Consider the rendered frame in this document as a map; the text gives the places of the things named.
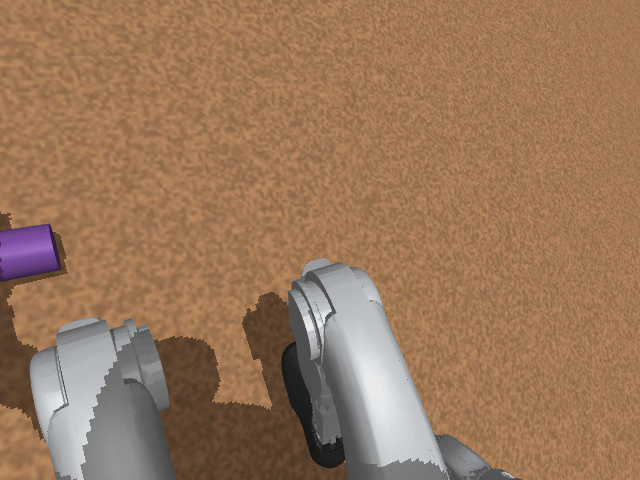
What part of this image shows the right robot foot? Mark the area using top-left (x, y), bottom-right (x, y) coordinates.
top-left (281, 341), bottom-right (345, 468)

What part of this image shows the right robot hand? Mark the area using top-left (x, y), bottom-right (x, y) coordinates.
top-left (434, 433), bottom-right (493, 480)

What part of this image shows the bottle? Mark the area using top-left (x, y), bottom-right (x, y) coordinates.
top-left (0, 224), bottom-right (61, 282)

